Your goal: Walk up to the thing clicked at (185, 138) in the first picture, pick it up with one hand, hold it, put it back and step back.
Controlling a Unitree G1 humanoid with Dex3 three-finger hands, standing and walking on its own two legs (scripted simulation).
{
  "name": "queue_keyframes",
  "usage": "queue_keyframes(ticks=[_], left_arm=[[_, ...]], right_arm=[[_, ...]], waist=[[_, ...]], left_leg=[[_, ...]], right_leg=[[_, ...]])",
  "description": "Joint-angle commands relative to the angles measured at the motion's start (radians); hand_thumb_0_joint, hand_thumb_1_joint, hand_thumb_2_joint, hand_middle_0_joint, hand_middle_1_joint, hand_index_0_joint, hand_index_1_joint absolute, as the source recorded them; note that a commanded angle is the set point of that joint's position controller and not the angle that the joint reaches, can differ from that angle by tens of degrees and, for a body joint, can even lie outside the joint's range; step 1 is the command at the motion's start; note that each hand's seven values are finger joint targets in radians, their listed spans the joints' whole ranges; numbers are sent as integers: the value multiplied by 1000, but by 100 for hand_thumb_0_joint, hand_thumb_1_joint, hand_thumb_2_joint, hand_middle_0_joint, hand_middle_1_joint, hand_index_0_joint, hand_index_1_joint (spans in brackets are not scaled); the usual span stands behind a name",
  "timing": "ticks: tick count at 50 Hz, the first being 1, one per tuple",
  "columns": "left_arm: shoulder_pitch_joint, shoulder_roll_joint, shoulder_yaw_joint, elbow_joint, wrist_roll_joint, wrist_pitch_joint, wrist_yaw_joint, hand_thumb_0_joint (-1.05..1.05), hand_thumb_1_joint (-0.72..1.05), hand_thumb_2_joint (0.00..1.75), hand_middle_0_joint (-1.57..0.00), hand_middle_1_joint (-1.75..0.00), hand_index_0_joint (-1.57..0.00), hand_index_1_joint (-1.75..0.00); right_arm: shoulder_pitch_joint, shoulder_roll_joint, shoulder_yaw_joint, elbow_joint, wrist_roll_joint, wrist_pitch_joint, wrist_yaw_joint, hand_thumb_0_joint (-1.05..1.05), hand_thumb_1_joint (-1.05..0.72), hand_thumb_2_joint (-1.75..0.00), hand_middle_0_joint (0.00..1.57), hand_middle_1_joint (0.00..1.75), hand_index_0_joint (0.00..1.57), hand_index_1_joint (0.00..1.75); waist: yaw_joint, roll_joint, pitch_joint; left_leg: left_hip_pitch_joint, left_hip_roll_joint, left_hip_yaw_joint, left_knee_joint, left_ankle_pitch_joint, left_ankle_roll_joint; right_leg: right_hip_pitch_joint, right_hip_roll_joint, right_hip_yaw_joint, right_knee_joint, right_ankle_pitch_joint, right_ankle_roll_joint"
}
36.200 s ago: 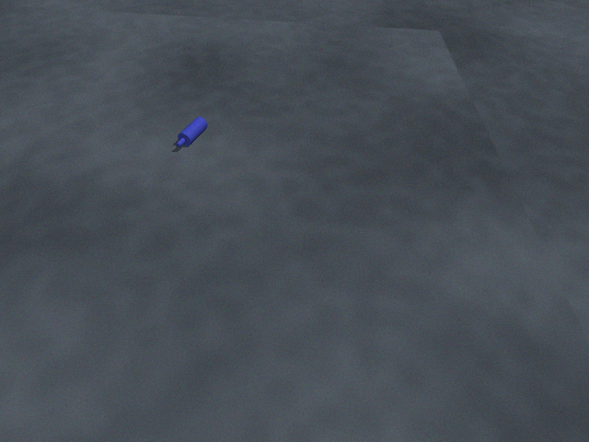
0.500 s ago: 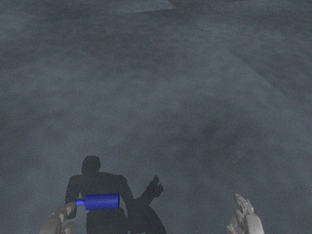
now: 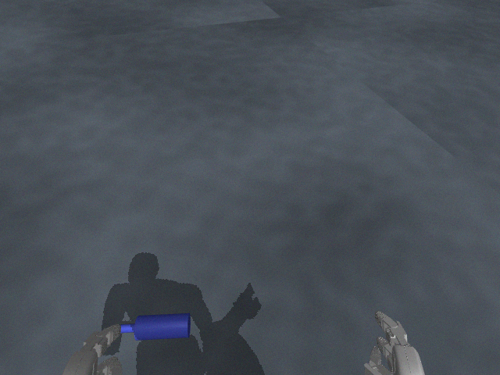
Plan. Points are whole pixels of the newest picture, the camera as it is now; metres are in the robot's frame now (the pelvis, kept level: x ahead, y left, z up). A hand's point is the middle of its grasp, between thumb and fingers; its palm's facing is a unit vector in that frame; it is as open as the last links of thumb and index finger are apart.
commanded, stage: home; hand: left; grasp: from above
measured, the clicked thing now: (155, 326) +0.45 +0.29 -0.67
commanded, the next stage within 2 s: stand in 0.22 s
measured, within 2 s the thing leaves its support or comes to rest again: neither
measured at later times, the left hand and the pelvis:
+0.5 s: hand out of the picture +0.13 +0.22 -0.09, palm faces -0.01 -0.94 -0.33, open 7.4 cm; pelvis -0.02 +0.01 +0.02, yaw +0 degrees
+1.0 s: hand out of the picture +0.03 +0.24 -0.10, palm faces +0.02 -0.95 -0.33, open 7.4 cm; pelvis -0.02 +0.01 +0.06, yaw +0 degrees
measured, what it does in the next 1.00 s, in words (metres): rises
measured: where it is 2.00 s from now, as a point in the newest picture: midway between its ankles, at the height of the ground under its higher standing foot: outside the picture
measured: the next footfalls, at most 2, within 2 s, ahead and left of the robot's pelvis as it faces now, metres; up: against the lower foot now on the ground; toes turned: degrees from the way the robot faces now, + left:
none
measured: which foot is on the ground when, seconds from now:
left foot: down 0.00-1.00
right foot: down 0.00-1.00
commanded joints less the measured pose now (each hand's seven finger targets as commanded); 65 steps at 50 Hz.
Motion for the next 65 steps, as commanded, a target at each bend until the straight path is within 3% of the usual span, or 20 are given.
queue_keyframes(ticks=[1,15,16,17,18,19,21,23,25,30,34,37,42,49,65], left_arm=[[-13,110,66,-199,3,-46,10,0,90,90,-20,-30,-20,-30],[-26,108,64,-201,4,-40,12,0,90,90,-20,-30,-20,-30],[-308,194,65,150,118,-256,48,0,90,90,-20,-30,-20,-30],[-227,218,85,319,122,-323,40,0,90,90,-20,-30,-20,-30],[-211,226,83,374,132,-357,35,0,90,90,-20,-30,-20,-30],[-244,226,73,406,132,-376,28,0,90,90,-20,-30,-20,-30],[-263,223,61,484,123,-405,20,0,90,90,-20,-30,-20,-30],[-274,217,68,563,112,-411,18,0,90,90,-20,-30,-20,-30],[-295,210,66,644,106,-422,22,0,90,90,-20,-30,-20,-30],[-315,207,65,798,104,-451,24,0,90,90,-20,-30,-20,-30],[-311,207,62,902,93,-457,27,0,90,90,-20,-30,-20,-30],[-301,208,58,975,89,-456,29,0,90,90,-20,-30,-20,-30],[-320,233,56,1065,88,-460,28,0,90,90,-20,-30,-20,-30],[-341,242,48,1144,88,-463,27,0,90,90,-20,-30,-20,-30],[-376,266,42,1211,82,-467,19,0,90,90,-20,-30,-20,-30]], right_arm=[[-61,-124,-59,-161,-2,-62,-11,0,-90,-90,20,30,20,30],[-75,-121,-53,-170,0,-62,-12,0,-90,-90,20,30,20,30],[-152,-222,-94,92,-131,50,48,0,-90,-90,20,30,20,30],[-157,-249,-116,94,-130,90,78,0,-90,-90,20,30,20,30],[-148,-238,-112,87,-131,109,98,0,-90,-90,20,30,20,30],[-117,-237,-105,88,-130,122,114,0,-90,-90,20,30,20,30],[-120,-211,-101,132,-79,129,146,0,-90,-90,20,30,20,30],[-144,-219,-109,154,-61,139,161,0,-90,-90,20,30,20,30],[-152,-217,-115,188,-59,151,167,0,-90,-90,20,30,20,30],[-161,-223,-117,259,-64,175,165,0,-90,-90,20,30,20,30],[-148,-234,-116,316,-58,182,157,0,-90,-90,20,30,20,30],[-150,-246,-115,356,-55,188,151,0,-90,-90,20,30,20,30],[-151,-245,-109,412,-42,201,147,0,-90,-90,20,30,20,30],[-157,-252,-106,468,-39,207,150,0,-90,-90,20,30,20,30],[-191,-262,-93,529,-34,210,159,0,-90,-90,20,30,20,30]], waist=[[-5,4,-99],[2,2,-56],[78,-45,181],[76,-98,97],[61,-127,83],[37,-87,90],[62,-37,41],[75,-73,38],[76,-60,56],[69,-28,101],[66,-1,108],[67,16,134],[55,-44,180],[50,-36,215],[54,-44,218]], left_leg=[[125,-21,16,-161,249,24],[87,-18,10,-182,139,25],[110,24,-37,-270,280,71],[162,10,-5,-263,248,80],[206,-1,6,-255,232,85],[209,-7,-11,-275,236,75],[288,-1,-22,-314,241,82],[326,4,-24,-330,273,76],[341,15,-43,-369,234,79],[385,31,-64,-448,254,77],[446,57,-91,-516,350,75],[472,71,-104,-576,343,71],[499,55,-75,-629,291,53],[518,62,-74,-699,229,42],[553,69,-55,-734,265,31]], right_leg=[[46,25,-27,-153,231,-17],[13,27,-29,-162,129,-20],[191,-50,55,-194,133,-57],[214,-70,126,-238,100,-88],[197,-85,154,-264,96,-99],[185,-64,144,-257,105,-98],[266,-76,120,-243,180,-76],[259,-77,119,-270,190,-66],[272,-77,109,-302,174,-53],[320,-73,96,-356,222,-45],[378,-70,82,-386,297,-38],[407,-73,79,-437,303,-33],[452,-91,100,-532,306,-35],[484,-96,103,-602,277,-26],[499,-111,117,-671,265,-25]])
